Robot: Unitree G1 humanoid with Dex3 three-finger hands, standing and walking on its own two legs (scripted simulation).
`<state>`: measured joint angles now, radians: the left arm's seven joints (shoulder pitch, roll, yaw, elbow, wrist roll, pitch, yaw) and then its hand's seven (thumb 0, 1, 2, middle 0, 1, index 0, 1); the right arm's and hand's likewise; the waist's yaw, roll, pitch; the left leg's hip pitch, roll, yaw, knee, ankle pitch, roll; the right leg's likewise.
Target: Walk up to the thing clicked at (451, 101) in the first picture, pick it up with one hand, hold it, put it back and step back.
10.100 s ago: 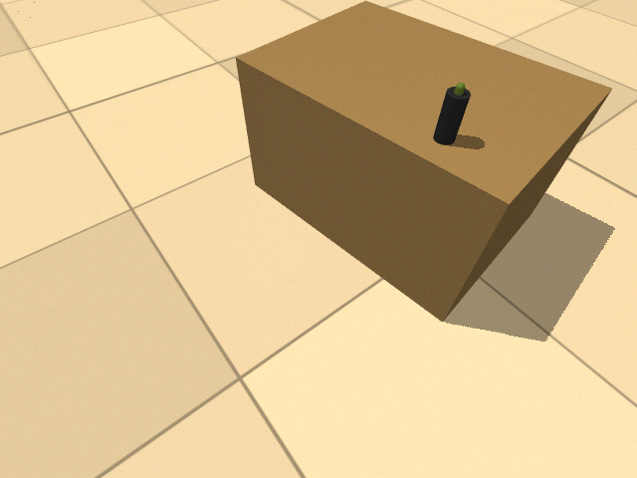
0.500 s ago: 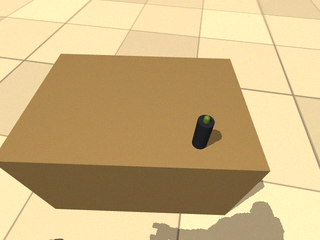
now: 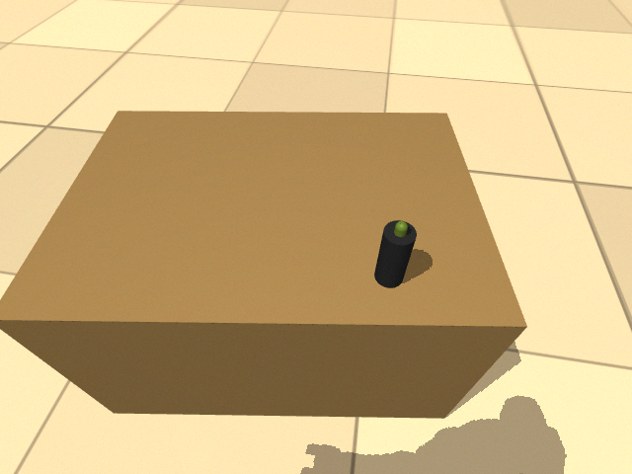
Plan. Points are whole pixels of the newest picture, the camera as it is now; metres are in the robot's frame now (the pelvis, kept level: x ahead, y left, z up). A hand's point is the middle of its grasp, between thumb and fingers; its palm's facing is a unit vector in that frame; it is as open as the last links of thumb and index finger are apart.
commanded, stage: stand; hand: right
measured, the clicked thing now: (395, 251) +0.50 -0.14 -0.10
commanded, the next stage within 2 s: none
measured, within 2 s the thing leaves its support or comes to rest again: neither
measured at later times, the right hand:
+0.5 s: hand out of the picture +0.06 -0.25 -0.16, palm faces -0.03 +0.94 -0.33, open 7.4 cm
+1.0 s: hand out of the picture +0.09 -0.26 -0.16, palm faces -0.02 +0.94 -0.34, open 7.4 cm
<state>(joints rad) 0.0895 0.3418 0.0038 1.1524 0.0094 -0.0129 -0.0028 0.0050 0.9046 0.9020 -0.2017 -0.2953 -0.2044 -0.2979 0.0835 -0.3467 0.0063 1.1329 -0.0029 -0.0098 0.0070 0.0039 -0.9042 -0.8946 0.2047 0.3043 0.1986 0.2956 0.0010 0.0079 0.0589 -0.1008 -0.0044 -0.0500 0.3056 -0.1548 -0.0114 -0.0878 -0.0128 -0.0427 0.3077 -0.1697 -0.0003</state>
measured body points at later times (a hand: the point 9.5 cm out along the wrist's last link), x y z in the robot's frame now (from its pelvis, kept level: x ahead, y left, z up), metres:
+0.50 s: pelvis +0.00 +0.00 +0.00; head +0.01 -0.01 +0.45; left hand +0.07 +0.30 -0.13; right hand +0.06 -0.30 -0.14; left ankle +0.01 +0.13 -0.75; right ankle +0.00 -0.12 -0.75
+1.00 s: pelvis +0.01 -0.01 +0.00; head +0.02 -0.01 +0.45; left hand +0.09 +0.29 -0.13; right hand +0.09 -0.31 -0.13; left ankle +0.01 +0.13 -0.75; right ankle +0.00 -0.12 -0.75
